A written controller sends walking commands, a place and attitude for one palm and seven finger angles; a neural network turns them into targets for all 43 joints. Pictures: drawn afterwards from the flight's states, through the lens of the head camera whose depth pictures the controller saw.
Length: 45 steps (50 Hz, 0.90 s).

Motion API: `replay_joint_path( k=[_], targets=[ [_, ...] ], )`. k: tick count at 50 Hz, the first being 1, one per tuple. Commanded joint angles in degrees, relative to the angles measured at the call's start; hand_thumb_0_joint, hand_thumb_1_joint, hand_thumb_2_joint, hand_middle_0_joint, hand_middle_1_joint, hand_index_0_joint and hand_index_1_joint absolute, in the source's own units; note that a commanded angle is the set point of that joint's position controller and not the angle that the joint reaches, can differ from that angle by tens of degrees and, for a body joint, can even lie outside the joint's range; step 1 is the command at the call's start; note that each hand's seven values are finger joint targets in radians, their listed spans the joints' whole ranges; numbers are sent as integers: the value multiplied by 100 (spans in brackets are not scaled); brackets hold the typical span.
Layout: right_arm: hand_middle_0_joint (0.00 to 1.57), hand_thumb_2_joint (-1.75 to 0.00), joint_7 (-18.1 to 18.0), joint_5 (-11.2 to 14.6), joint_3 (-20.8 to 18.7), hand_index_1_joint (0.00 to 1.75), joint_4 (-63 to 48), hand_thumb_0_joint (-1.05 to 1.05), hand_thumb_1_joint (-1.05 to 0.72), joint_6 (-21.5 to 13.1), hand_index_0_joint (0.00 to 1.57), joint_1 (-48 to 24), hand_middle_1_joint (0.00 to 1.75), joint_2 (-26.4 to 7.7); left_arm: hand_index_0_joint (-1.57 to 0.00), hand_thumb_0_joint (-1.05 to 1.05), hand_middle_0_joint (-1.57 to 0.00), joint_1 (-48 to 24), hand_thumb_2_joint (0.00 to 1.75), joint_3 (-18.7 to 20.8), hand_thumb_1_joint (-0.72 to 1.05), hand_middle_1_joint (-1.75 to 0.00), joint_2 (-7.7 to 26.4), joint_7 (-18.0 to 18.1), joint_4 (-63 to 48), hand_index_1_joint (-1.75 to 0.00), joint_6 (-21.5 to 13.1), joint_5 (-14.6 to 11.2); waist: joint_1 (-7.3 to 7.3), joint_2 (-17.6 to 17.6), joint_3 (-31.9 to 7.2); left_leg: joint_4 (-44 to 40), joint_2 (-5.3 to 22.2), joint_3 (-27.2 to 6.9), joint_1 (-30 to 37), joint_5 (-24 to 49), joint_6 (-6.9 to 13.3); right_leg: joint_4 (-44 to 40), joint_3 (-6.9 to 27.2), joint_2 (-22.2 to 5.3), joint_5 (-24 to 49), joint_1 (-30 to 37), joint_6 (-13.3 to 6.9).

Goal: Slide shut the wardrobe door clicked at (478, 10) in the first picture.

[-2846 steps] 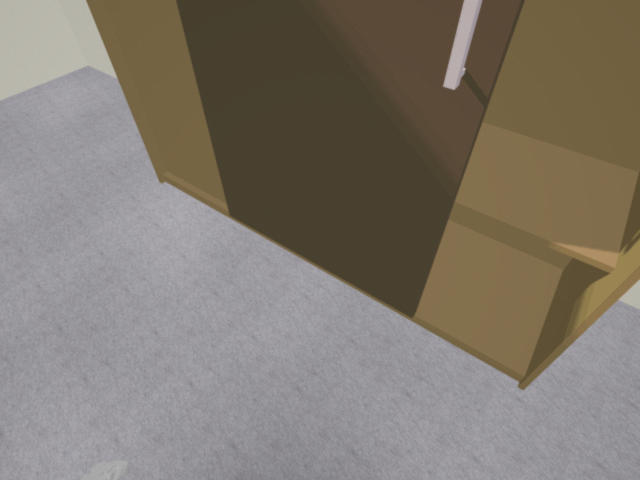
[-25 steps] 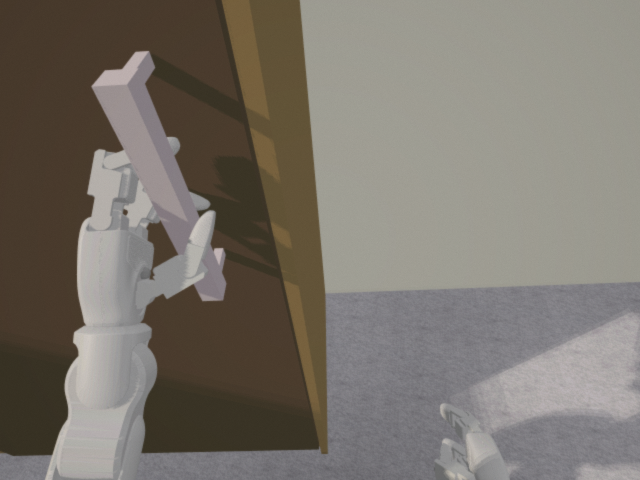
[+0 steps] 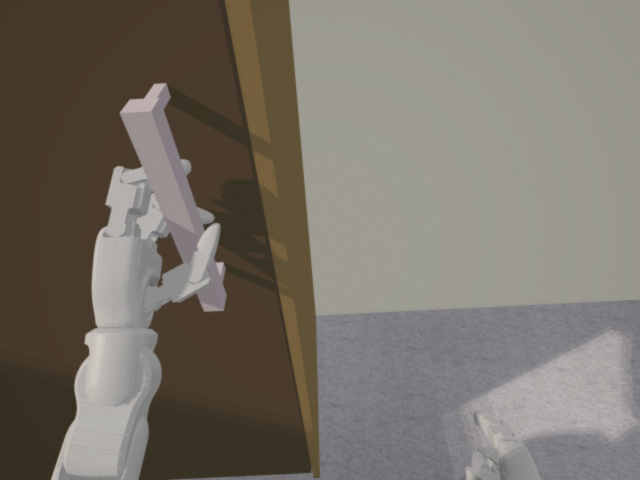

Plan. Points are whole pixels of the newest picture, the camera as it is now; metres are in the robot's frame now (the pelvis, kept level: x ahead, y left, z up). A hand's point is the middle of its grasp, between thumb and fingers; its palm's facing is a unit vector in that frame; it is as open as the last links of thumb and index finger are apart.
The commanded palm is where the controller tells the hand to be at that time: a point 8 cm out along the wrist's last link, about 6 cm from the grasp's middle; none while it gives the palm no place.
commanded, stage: loosen the grip on the handle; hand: left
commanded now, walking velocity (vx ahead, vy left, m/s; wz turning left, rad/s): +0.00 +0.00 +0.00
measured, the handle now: (191, 213) +0.30 +0.15 +0.24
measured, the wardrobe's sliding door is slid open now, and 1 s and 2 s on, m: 0.00 0.00 0.00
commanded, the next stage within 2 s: slip the hand off the handle in 0.62 s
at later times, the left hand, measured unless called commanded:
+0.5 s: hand (187, 261) +0.26 +0.14 +0.22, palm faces +0.15 -0.97 -0.19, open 14.6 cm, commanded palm +0.23 +0.19 +0.22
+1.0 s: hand (181, 265) +0.26 +0.15 +0.22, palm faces +0.07 -0.97 -0.24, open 15.5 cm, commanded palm +0.23 +0.22 +0.22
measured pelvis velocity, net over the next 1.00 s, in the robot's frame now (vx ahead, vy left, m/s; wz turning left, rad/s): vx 0.01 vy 0.00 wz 0.01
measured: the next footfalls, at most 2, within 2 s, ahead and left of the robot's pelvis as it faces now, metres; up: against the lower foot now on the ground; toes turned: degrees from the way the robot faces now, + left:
none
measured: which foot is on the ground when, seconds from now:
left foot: down 0.00-1.00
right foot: down 0.00-1.00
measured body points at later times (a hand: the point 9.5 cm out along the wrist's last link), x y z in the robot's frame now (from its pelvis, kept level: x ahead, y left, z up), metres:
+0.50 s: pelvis -0.04 -0.02 -0.02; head -0.07 -0.04 +0.43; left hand +0.25 +0.19 +0.23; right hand +0.16 -0.24 -0.09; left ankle +0.01 +0.10 -0.75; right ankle +0.02 -0.11 -0.74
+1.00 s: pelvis +0.01 +0.00 -0.02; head +0.00 -0.03 +0.43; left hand +0.25 +0.20 +0.23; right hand +0.21 -0.20 -0.10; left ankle +0.01 +0.10 -0.75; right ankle +0.02 -0.11 -0.75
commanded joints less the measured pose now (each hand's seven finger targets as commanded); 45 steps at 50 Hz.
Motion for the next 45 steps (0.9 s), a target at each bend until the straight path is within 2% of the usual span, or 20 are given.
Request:
replay_joint_path(
  k=[1, 2, 3, 4, 5, 7, 8, 11, 14, 16, 19, 21, 22, 24, 28, 33, 36, 39, 43, 45],
  targets=[
    [20, -90, -4, -16, -98, 30, -885, 0, -90, -303, 20, -814, 30, -411, -45, 0, -45, -646, 90, 78, 90, -140, 583, -122, -206, -140, -43, -12, -83, -754, -102, -341, 357, -454, 223, -170, 33, -713, 555, -421, -747, -407, 89],
    [20, -90, 51, -65, -311, 30, -1061, 0, -90, -599, 20, -844, 30, -501, -45, 0, -45, -7173, 90, 2983, 90, -140, 4640, -189, -2300, -140, -323, 754, 258, -2824, 1503, 335, 512, 168, -807, -379, 145, -1235, 750, -374, 460, -1069, 657],
    [20, -90, 160, -187, -492, 30, -554, 0, -90, -837, 20, -1041, 30, -553, -45, 0, -45, -5073, 84, 1254, 78, -140, 1798, -560, 2058, -140, 358, 389, -245, -1563, -713, -56, -23, -85, 239, 1399, 154, 329, 172, -220, 1257, 296, -11],
    [20, -90, 190, 244, -556, 30, -729, 0, -90, -906, 20, -499, 30, -804, -45, 0, -45, -4063, 78, 733, 66, -140, 789, -688, 554, -140, 338, -425, 12, 757, -1821, -75, 68, -117, 1469, 1556, -321, 772, -233, 15, 616, 306, -212],
    [20, -90, 116, 273, -305, 30, -687, 0, -90, -1011, 20, -819, 30, -524, -45, 0, -45, -3092, 73, 544, 54, -140, 346, -737, 490, -140, 176, -625, 102, 961, -1317, 33, 208, -51, 1571, 734, -409, 631, -312, 4, -106, -302, -171],
    [20, -90, 35, 217, -120, 30, -631, 0, -90, -1062, 20, -1000, 30, -606, -45, 0, -45, -3052, 61, 869, 30, -140, 759, -734, 278, -140, -65, -968, 158, 203, -912, -121, 37, -243, 734, -1192, -269, 408, -198, -50, -841, -241, -17],
    [20, -90, 26, 211, -76, 30, -573, 0, -90, -1101, 20, -1082, 30, -592, -45, 0, -45, -3264, 55, 835, 17, -140, 762, -707, 549, -140, -157, -1016, 109, -458, -607, -98, -11, -289, 352, -1571, -205, 305, -148, -45, -1337, -334, 29],
    [20, -90, 60, 169, -84, 30, -534, 0, -90, -1223, 20, -1130, 30, -612, -45, 0, -45, -3574, 37, 770, -19, -140, 776, -588, 911, -140, -465, -974, 63, -1414, -190, 188, -55, -218, -20, -1641, -130, 130, 35, -82, -2277, -631, 95],
    [20, -90, 107, 111, -117, 30, -524, 0, -90, -1314, 20, -1123, 30, -653, -42, 0, -42, -3733, 20, 983, -55, -137, 1135, -542, 1028, -137, -710, -835, 128, -1203, -52, 466, -84, -130, -193, -1550, -113, 79, 221, -162, -2680, -736, 65],
    [20, -90, 151, 84, -106, 30, -556, 0, -90, -1374, 20, -1115, 30, -581, -40, 0, -40, -3891, 20, 843, -55, -133, 1064, -547, 1074, -133, -822, -773, 126, -1165, 1, 657, -98, -90, -389, -1477, -98, 21, 417, -213, -2968, -713, 74],
    [20, -90, 205, 61, -178, 30, -538, 0, -90, -1403, 20, -1133, 30, -586, -36, 0, -36, -3979, 20, 1008, -55, -128, 1321, -534, 885, -128, -903, -668, 185, -581, -165, 871, -108, -68, -442, -1284, -121, -50, 651, -324, -3096, -630, 36],
    [20, -90, 250, 49, -165, 30, -591, 0, -90, -1444, 20, -1112, 30, -526, -33, 0, -33, -3814, 20, 806, -55, -125, 1144, -524, 827, -125, -899, -640, 194, -671, -228, 915, -74, -122, -527, -1209, -93, -41, 739, -342, -3066, -580, 43],
    [20, -90, 241, 50, -196, 30, -527, 0, -90, -1431, 20, -1090, 30, -574, -32, 0, -32, -3833, 20, 1162, -55, -123, 1540, -493, 956, -123, -887, -610, 205, -670, -193, 957, -71, -134, -699, -1202, -100, -101, 852, -389, -3209, -559, 44],
    [20, -90, 248, 44, -227, 30, -527, 0, -90, -1423, 20, -1129, 30, -585, -29, 0, -29, -3676, 20, 1294, -55, -120, 1619, -472, 822, -120, -886, -622, 262, -622, -290, 1021, -65, -167, -735, -1075, -97, -124, 956, -453, -3185, -443, 45],
    [20, -90, 230, 47, -216, 30, -548, 0, -90, -1409, 20, -1173, 30, -577, -25, 0, -25, -3470, 20, 1179, -55, -115, 1467, -475, 674, -115, -794, -732, 219, -675, -168, 1087, -56, -194, -831, -1048, -86, -194, 1076, -522, -3248, -512, 67],
    [20, -90, 175, 52, -212, 30, -518, 0, -90, -1455, 20, -1038, 30, -585, -25, 0, -25, -3252, 20, 1180, -55, -115, 1433, -413, 411, -115, -674, -768, 192, -686, -412, 928, -54, -193, -684, -1022, -56, -19, 823, -445, -2798, -460, 72],
    [20, -90, 167, 63, -167, 30, -598, 0, -90, -1499, 20, -952, 30, -561, -25, 0, -25, -2742, 20, 916, -55, -115, 1081, -412, 166, -115, -640, -783, 219, -783, -399, 727, -53, -231, -510, -1121, -31, 148, 504, -319, -2490, -479, 59],
    [20, -90, 128, 51, -151, 30, -511, 0, -90, -1479, 20, -875, 30, -609, -25, 0, -25, -2420, 20, 1300, -55, -115, 1405, -361, 79, -115, -558, -736, 255, -656, -358, 631, -18, -248, -400, -954, -17, 306, 310, -232, -1952, -470, 32],
    [20, -90, 132, 30, -90, 30, -599, 0, -90, -1444, 20, -766, 30, -571, -25, 0, -25, -1918, 20, 1387, -55, -115, 1332, -446, -281, -115, -491, -807, 299, -720, -470, 609, 42, -308, -219, -275, -26, 641, 75, -113, -894, -325, -2],
    [20, -90, 125, 39, -73, 30, -596, 0, -90, -1404, 20, -711, 30, -560, -25, 0, -25, -1842, 20, 1403, -55, -115, 1254, -482, -382, -115, -439, -857, 268, -491, -489, 609, 48, -319, -92, 57, -55, 753, -25, -72, -409, -308, -20]
  ],
)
